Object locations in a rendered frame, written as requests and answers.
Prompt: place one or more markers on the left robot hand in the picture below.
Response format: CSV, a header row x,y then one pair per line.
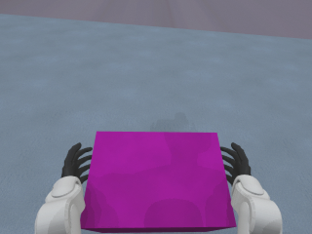
x,y
72,163

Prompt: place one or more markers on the left robot forearm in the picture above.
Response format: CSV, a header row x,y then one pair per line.
x,y
61,212

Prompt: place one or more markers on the right robot forearm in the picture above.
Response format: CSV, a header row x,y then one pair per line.
x,y
257,214

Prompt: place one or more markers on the carton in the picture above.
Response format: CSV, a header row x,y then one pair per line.
x,y
156,182

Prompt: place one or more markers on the right robot hand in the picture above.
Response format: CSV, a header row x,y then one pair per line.
x,y
240,163

